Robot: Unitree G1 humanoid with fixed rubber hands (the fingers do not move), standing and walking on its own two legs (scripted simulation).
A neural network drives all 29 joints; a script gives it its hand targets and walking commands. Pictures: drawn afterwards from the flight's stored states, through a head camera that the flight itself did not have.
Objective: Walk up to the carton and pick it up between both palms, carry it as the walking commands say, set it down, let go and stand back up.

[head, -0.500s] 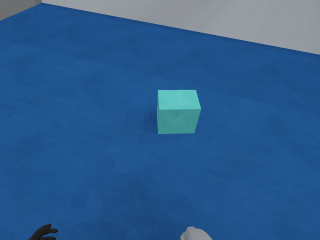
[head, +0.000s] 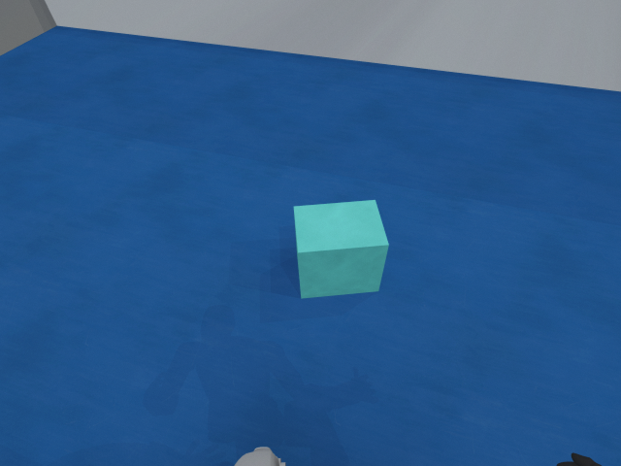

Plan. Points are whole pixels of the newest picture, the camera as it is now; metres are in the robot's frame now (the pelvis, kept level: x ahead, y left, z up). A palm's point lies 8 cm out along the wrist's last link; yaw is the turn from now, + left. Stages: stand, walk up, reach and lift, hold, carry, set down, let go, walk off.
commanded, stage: walk up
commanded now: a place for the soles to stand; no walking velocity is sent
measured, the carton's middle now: (337, 250) +0.92 -0.01 -0.62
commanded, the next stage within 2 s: none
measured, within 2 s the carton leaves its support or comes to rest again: neither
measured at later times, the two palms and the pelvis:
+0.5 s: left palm (124, 343) +0.29 +0.32 -0.05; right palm (600, 410) +0.24 -0.36 -0.08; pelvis +0.18 -0.02 +0.00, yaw -2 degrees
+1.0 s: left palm (171, 281) +0.42 +0.30 -0.09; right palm (573, 329) +0.36 -0.38 -0.09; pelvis +0.31 -0.03 -0.02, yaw -1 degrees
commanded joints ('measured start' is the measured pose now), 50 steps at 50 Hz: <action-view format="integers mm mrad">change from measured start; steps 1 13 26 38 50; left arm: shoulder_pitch -77 -52 28 8 -63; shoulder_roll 183 127 220 191 270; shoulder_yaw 43 42 61 33 62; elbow -73 -12 -22 -20 36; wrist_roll -2 3 -6 -5 10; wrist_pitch -12 -6 -33 -9 -11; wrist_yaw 5 -21 39 49 69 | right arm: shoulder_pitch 88 51 66 92 11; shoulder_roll -174 -275 -174 -273 -185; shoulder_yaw -73 -81 -28 -82 -6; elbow -33 -87 -28 -44 -2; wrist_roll -4 5 12 22 24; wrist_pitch -31 -33 -10 -25 44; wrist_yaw -5 -17 -14 -35 -64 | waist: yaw -92 -84 -9 -85 -37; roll -91 179 -188 65 -115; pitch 1 11 -24 -2 -48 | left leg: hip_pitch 336 155 -103 342 -52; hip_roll -68 162 5 259 -32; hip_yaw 25 -174 -27 -491 -98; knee -114 -425 184 -419 243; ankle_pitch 42 -199 -98 -223 -316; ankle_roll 22 197 -11 249 3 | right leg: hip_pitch -294 -205 52 -487 -62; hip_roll -196 -91 -297 -156 -407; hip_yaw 212 -40 191 67 502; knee -165 117 -216 489 -234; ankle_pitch -168 23 362 -104 -22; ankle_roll -145 29 -218 22 -217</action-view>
